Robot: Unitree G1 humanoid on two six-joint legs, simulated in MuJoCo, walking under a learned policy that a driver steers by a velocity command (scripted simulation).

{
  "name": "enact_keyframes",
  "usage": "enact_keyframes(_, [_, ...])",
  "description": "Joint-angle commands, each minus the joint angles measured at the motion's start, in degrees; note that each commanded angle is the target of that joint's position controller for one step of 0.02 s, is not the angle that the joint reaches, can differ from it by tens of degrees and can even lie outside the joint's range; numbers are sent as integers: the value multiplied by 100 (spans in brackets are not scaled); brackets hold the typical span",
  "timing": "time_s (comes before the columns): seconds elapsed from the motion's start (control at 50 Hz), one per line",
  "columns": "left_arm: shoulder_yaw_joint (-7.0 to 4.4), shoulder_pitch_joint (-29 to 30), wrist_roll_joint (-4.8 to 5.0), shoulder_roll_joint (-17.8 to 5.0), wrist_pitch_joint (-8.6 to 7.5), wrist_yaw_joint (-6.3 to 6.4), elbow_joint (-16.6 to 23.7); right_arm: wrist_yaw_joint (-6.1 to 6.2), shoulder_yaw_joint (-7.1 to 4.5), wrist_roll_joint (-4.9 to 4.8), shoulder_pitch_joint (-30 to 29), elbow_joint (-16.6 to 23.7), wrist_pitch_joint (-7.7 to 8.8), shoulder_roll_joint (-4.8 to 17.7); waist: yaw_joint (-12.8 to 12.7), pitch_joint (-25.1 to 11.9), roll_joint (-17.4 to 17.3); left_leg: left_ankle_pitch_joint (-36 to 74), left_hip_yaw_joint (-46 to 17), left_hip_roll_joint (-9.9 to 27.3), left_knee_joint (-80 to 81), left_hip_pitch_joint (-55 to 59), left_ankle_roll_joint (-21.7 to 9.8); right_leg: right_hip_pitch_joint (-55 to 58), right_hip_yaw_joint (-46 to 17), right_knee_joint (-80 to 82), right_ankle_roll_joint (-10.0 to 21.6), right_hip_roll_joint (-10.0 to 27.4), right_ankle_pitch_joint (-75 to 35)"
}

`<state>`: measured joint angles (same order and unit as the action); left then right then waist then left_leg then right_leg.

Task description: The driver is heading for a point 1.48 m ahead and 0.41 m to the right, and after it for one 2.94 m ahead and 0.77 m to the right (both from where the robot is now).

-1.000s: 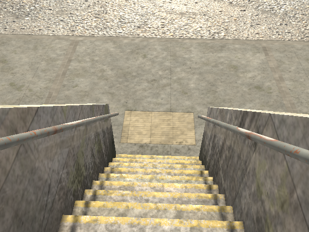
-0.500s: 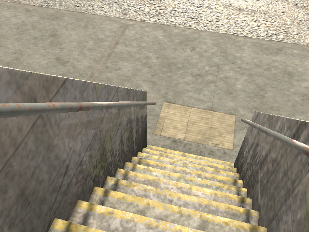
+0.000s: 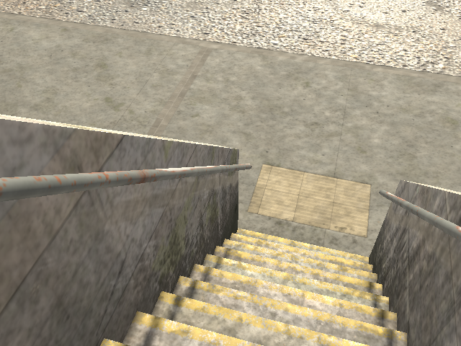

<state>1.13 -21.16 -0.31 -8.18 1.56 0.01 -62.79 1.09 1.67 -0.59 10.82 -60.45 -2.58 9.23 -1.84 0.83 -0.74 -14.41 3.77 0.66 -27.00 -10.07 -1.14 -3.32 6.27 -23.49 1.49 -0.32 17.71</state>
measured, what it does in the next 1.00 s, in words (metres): stands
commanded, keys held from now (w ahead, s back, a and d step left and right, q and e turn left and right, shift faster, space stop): no key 1.00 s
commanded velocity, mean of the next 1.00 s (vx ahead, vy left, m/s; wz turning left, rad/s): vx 0.00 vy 0.00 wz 0.00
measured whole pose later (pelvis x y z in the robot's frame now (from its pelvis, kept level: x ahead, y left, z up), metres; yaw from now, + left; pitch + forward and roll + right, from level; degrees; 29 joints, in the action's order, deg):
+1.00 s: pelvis +0.01 +0.03 +0.01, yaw +0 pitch -2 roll +0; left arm -0.4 -18.9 0.4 -6.6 0.1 1.2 -66.1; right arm 1.2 1.6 -0.7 15.5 -65.6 -0.7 8.1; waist 0.7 0.9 0.5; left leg -11.7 3.9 -2.4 -20.5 -7.4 -3.3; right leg -1.6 4.4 -18.8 -1.1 2.1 15.4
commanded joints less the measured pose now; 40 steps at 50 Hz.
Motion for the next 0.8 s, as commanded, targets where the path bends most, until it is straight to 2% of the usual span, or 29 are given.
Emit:
enact_keyframes(0.02, [-83,-437,0,-478,-66,16,-27,-27,-80,-6,135,-64,41,527,77,429,82,1317,-886,783,551,252,-76,-660,-839,729,-50,856,-936])
enact_keyframes(0.04, [-83,-419,6,-435,-66,23,-33,-29,-76,-11,111,-117,48,491,77,422,57,1247,-886,776,611,270,-84,-653,-852,770,-55,863,-885])
enact_keyframes(0.06, [-84,-525,-14,-404,-93,13,-75,-45,-58,35,145,-134,73,435,62,361,78,1092,-913,776,662,346,-118,-573,-882,854,-25,864,-733])
enact_keyframes(0.08, [-98,-531,-47,-399,-118,1,-84,-38,-88,44,188,-225,88,479,63,432,2,911,-899,750,723,332,-104,-612,-907,906,-13,897,-690])
enact_keyframes(0.2, [-137,-583,-67,-307,-171,20,-152,-40,-119,79,195,-391,122,460,84,569,63,734,-909,713,889,275,-81,-675,-928,1022,-7,899,-629])
enact_keyframes(0.4, [-203,-615,-46,-263,-179,62,-220,-32,-128,79,454,-550,161,392,129,525,122,709,-956,687,1007,194,-85,-513,-907,1005,4,892,-652])
enact_keyframes(0.44, [-216,-598,-32,-235,-183,66,-222,-3,-108,115,559,-595,190,336,124,536,109,693,-950,659,1005,161,-78,-462,-900,1048,-24,875,-668])
enact_keyframes(0.54, [-243,-524,-47,-252,-165,66,-221,19,-107,70,708,-623,210,294,162,554,86,870,-984,658,1012,194,-78,-469,-913,1002,-39,902,-761])
enact_keyframes(0.56, [-209,-416,-74,-189,-157,57,-196,-1,-89,36,673,-592,216,224,187,548,131,956,-950,658,998,140,-85,-402,-943,992,-29,895,-844])
enact_keyframes(0.58, [-197,-408,-9,-157,-172,59,-204,-13,-81,35,671,-533,236,241,187,539,159,956,-968,661,965,159,-92,-418,-931,953,-30,917,-777])
enact_keyframes(0.66, [-198,-378,-6,-216,-184,64,-228,-21,-78,48,742,-501,265,247,197,491,113,1121,-996,659,943,190,-102,-390,-939,913,-36,927,-824])
enact_keyframes(0.8, [-190,-335,22,-183,-164,85,-282,-33,-44,33,750,-431,272,176,207,398,79,1570,-1047,668,900,322,-143,-304,-923,866,-77,922,-923])
Keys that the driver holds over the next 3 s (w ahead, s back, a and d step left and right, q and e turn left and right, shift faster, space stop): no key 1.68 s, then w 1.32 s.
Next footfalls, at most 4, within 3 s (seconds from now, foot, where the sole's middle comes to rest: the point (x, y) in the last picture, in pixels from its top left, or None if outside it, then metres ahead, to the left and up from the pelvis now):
2.50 right None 0.24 -0.10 -0.99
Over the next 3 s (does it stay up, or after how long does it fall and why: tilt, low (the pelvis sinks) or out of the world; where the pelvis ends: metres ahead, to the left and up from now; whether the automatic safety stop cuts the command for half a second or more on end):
stays up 0.33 -0.04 -0.33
